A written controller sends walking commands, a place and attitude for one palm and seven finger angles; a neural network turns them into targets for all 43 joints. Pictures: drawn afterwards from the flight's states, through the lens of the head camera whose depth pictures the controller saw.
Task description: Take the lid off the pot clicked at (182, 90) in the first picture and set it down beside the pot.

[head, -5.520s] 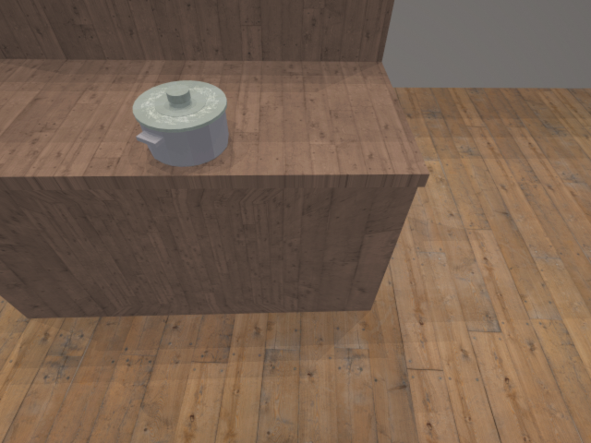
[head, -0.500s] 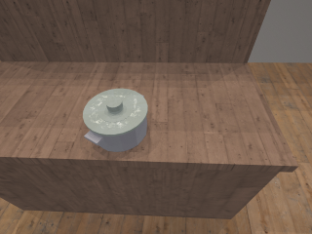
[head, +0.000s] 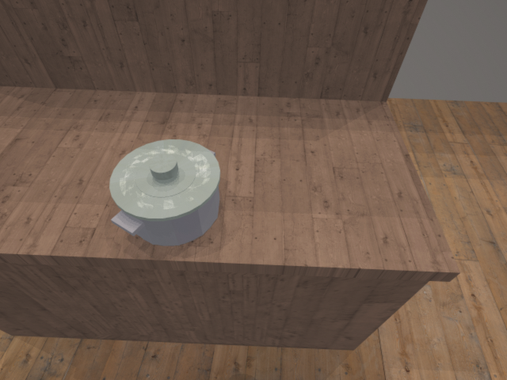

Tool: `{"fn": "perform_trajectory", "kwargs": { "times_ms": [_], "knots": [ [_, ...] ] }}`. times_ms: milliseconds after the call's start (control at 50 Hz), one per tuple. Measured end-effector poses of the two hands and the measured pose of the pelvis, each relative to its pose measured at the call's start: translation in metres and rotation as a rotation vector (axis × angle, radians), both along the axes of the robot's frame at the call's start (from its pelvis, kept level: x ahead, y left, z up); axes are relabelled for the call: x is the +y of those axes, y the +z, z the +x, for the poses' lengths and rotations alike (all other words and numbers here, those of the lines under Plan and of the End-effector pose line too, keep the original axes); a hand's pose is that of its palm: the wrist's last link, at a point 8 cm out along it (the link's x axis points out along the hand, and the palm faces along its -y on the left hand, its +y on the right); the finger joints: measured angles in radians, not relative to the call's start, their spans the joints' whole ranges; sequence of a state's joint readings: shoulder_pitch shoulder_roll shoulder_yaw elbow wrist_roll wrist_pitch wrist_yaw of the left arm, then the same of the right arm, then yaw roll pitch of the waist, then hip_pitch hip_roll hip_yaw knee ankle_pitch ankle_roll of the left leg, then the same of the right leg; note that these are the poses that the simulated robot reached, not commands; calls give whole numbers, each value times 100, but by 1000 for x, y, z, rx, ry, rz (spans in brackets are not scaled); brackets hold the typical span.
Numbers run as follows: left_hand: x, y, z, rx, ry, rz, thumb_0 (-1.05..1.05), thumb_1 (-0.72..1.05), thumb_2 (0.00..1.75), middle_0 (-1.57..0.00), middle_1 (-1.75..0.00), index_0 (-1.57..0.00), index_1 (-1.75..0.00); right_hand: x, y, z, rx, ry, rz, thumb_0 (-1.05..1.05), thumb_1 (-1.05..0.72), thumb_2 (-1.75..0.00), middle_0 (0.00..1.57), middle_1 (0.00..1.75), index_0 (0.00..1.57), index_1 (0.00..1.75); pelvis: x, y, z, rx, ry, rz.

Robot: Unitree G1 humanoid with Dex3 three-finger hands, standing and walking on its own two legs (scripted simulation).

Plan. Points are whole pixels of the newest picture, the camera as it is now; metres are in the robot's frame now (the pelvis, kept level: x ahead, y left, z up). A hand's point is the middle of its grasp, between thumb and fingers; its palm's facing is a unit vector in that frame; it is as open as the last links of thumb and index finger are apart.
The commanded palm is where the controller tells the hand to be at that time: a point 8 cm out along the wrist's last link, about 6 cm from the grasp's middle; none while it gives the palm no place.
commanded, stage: come to a stop and stand still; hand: left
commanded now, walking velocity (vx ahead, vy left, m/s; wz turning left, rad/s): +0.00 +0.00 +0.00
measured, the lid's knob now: (163, 166) +0.45 +0.20 +0.07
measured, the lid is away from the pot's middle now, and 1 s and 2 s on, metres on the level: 0.00 0.00 0.00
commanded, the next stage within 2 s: look again from close up in 0.06 s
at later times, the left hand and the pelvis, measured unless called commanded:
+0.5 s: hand out of the picture -0.02 +0.15 -0.18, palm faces +0.02 -0.99 -0.16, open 7.4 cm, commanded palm none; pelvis +0.00 -0.01 +0.00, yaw +0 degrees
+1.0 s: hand out of the picture -0.02 +0.15 -0.18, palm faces +0.02 -0.99 -0.16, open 7.4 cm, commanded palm none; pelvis +0.00 -0.01 +0.00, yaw +0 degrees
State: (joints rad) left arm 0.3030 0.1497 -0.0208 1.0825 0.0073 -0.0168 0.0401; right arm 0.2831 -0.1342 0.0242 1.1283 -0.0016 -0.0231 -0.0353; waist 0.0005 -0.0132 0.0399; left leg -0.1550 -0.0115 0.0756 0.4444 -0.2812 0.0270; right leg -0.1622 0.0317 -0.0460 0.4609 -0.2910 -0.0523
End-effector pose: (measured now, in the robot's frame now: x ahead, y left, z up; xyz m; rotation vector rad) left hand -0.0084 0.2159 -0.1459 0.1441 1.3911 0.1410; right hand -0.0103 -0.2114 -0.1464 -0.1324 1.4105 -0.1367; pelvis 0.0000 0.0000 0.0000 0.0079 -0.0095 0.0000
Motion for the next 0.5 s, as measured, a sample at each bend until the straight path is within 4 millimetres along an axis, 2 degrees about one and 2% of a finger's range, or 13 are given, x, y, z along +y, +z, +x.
{"fn": "perform_trajectory", "kwargs": {
  "times_ms": [500],
  "knots": [
    [-17,0,-11,35,12,-20,0,91,90,-20,-30,-20,-29,0,0,-11,40,-14,18,1,-92,-90,20,30,20,30,-9,2,0,1,-3,1]
  ]
}}
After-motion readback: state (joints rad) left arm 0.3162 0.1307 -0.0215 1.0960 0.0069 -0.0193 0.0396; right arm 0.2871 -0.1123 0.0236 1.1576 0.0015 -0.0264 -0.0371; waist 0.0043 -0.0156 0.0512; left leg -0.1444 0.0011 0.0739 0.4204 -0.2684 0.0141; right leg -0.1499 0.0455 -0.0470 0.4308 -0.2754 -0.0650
